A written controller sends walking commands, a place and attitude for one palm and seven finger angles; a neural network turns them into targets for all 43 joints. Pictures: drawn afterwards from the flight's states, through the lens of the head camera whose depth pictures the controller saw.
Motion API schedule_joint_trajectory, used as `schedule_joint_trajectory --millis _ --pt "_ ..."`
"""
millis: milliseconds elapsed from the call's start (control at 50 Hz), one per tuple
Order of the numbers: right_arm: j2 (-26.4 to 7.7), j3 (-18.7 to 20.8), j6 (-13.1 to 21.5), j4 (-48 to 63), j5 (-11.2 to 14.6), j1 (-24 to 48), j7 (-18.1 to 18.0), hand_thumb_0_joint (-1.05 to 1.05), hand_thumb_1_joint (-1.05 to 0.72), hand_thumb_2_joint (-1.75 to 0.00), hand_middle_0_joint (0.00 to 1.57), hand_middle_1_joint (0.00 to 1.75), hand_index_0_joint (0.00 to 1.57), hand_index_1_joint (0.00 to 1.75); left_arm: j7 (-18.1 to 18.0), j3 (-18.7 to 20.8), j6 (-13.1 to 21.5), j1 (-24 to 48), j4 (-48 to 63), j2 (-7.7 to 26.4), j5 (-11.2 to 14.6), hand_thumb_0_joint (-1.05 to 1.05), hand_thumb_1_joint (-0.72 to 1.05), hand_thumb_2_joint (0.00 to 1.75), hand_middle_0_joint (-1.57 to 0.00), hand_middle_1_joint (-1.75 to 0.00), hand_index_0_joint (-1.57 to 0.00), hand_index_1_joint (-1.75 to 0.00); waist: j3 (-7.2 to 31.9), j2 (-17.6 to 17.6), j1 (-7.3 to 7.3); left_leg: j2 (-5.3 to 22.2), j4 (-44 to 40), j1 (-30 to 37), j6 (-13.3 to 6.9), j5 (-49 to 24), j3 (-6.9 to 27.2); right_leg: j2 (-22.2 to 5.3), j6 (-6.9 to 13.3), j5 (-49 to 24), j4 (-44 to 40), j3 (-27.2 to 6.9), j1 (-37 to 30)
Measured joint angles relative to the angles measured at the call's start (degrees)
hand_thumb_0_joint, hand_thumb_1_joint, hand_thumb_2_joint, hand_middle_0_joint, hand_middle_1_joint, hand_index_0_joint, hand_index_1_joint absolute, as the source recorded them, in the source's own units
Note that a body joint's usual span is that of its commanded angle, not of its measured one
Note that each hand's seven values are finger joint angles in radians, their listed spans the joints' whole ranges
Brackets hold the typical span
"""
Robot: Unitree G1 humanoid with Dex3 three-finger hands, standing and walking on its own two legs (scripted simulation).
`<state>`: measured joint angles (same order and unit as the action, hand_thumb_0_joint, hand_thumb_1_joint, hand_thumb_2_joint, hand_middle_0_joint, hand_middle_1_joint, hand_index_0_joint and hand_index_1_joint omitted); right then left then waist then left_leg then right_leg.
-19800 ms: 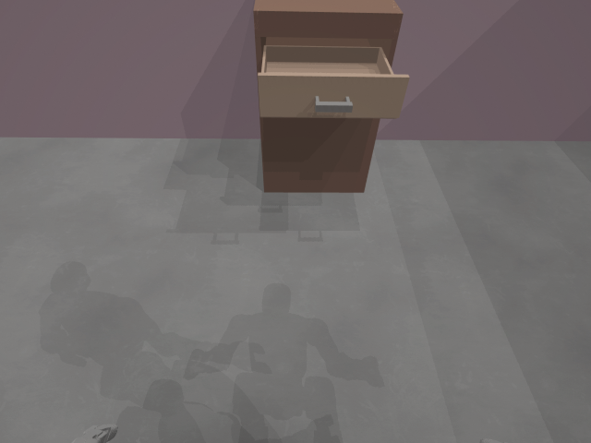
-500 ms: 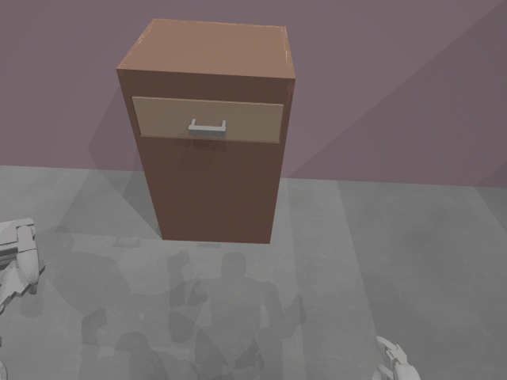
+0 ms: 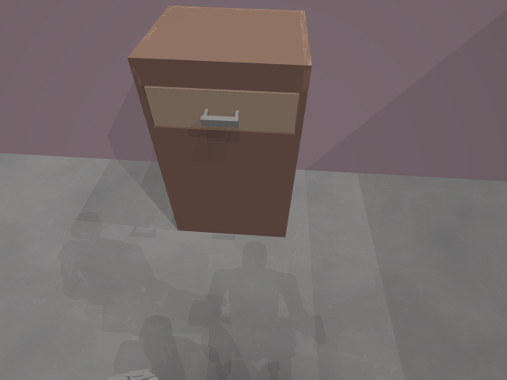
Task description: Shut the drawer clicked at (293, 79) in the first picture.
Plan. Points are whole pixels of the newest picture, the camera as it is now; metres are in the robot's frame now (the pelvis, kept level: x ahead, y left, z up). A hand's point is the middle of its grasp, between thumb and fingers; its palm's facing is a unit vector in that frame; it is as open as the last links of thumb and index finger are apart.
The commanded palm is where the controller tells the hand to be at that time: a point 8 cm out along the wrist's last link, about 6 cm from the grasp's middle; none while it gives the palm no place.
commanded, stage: let the arm hang, fingers relaxed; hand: left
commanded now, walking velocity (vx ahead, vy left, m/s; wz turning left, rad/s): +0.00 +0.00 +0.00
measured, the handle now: (220, 117) +0.85 +0.10 -0.07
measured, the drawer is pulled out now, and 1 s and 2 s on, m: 0.00 0.00 0.00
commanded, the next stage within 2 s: look to check the result in 0.84 s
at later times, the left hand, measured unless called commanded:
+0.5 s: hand out of the picture +0.00 +0.20 -0.14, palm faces +0.02 -0.98 -0.21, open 6.9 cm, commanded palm none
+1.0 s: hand out of the picture +0.04 +0.21 -0.14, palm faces +0.00 -0.97 -0.23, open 7.4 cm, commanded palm none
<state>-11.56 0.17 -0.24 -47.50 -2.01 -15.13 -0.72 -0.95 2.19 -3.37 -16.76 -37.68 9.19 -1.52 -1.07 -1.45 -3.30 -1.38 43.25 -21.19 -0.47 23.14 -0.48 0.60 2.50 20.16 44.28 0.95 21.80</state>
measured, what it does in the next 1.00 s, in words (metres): stands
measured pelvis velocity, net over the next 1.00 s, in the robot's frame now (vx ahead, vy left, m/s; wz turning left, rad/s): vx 0.01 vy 0.02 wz -0.03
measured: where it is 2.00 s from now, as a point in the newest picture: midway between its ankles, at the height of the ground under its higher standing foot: outside the picture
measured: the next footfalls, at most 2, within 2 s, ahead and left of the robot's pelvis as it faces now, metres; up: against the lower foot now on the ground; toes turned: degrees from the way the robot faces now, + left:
none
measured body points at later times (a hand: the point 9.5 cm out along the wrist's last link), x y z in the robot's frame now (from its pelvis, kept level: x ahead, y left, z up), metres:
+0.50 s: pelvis -0.01 +0.02 +0.03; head +0.00 +0.02 +0.48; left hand +0.00 +0.25 -0.13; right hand +0.00 -0.20 -0.13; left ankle -0.01 +0.10 -0.71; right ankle +0.03 -0.09 -0.71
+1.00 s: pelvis +0.01 +0.02 +0.03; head +0.02 +0.02 +0.48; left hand +0.04 +0.26 -0.12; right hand -0.01 -0.22 -0.13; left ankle -0.01 +0.10 -0.71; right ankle +0.03 -0.09 -0.71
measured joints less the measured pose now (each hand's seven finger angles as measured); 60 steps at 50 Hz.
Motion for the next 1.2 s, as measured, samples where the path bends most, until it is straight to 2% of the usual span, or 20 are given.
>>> schedule_joint_trajectory --millis 40,100,120,260,400,500,700,1200 --pt "1.1 0.3 -1.2 -1.9 0.3 -1.0 0.0 0.01 -0.91 -0.90 0.20 0.30 0.20 0.30 -2.0 1.3 1.8 0.0 -2.7 0.0 0.1 0.02 0.91 0.90 -1.09 -1.36 -1.09 -1.29 -0.7 0.3 1.20 0.5 2.1 -0.3 -0.5 2.2 1.7 1.1 0.6 -1.1 -4.2 1.7 -1.7" --pt "2.1 0.5 -1.8 -4.5 0.4 -1.6 0.0 0.01 -0.91 -0.90 0.20 0.30 0.20 0.30 -1.3 1.4 2.5 -0.1 -7.0 2.1 0.3 0.01 0.90 0.90 -0.99 -1.27 -0.99 -1.18 -1.4 0.3 2.68 0.9 -1.2 2.0 -0.8 -0.2 1.4 2.4 1.0 -4.6 -10.0 2.3 -3.3" --pt "2.1 0.6 -1.6 -4.9 0.5 -2.0 -0.1 0.01 -0.91 -0.90 0.20 0.30 0.20 0.30 -1.1 1.2 2.5 -0.4 -8.5 2.5 0.5 0.01 0.90 0.90 -0.95 -1.22 -0.95 -1.13 -1.4 0.8 2.73 1.1 -5.2 3.8 -1.1 -3.9 1.3 2.8 0.9 -5.4 -11.1 2.4 -3.5" --pt "2.8 0.3 -0.5 -9.7 0.7 -2.2 -1.0 0.01 -0.91 -0.90 0.20 0.30 0.20 0.30 -0.6 -0.1 1.8 -1.0 -18.3 3.2 1.1 0.01 0.91 0.90 -0.68 -0.88 -0.68 -0.84 -1.6 0.9 3.67 0.2 -14.5 8.8 -1.6 -7.2 -0.3 2.1 -0.2 -9.5 -18.4 0.4 -7.1" --pt "2.7 0.3 -0.1 -12.8 0.9 -1.0 -1.2 0.01 -0.92 -0.90 0.20 0.30 0.20 0.30 -0.5 -1.3 2.3 -0.1 -23.5 1.4 1.1 0.01 0.91 0.90 -0.41 -0.56 -0.41 -0.54 -1.2 2.0 3.67 -0.5 -18.5 11.4 -2.3 -9.4 -1.1 1.5 -0.9 -11.3 -21.7 -0.5 -9.3" --pt "2.6 0.5 0.3 -14.4 0.9 -0.6 -1.2 0.01 -0.92 -0.90 0.20 0.30 0.20 0.30 -0.5 -1.4 2.8 1.1 -25.3 0.5 1.1 0.00 0.91 0.90 -0.28 -0.41 -0.28 -0.40 -0.7 2.1 3.43 -0.9 -19.8 12.3 -2.6 -10.0 -1.5 1.1 -1.2 -11.5 -22.0 -0.9 -9.7" --pt "2.3 0.7 0.7 -16.5 0.9 -0.9 -1.4 0.01 -0.91 -0.90 0.20 0.30 0.20 0.30 -0.7 -1.3 3.5 3.2 -26.5 0.3 1.1 0.00 0.91 0.90 -0.21 -0.32 -0.21 -0.31 -0.7 1.9 2.78 -1.1 -20.6 13.2 -2.8 -10.0 -1.8 0.9 -1.3 -11.3 -22.0 -1.4 -10.1" --pt "0.0 0.9 1.1 -17.3 0.9 2.2 -1.4 0.01 -0.91 -0.90 0.20 0.30 0.20 0.30 -0.5 -0.8 3.7 6.4 -27.5 2.4 1.1 0.00 0.91 0.90 -0.20 -0.30 -0.20 -0.30 -2.0 2.2 2.52 -0.7 -22.1 15.0 -2.2 -9.6 -1.7 1.4 -0.8 -10.3 -22.5 -1.4 -11.4"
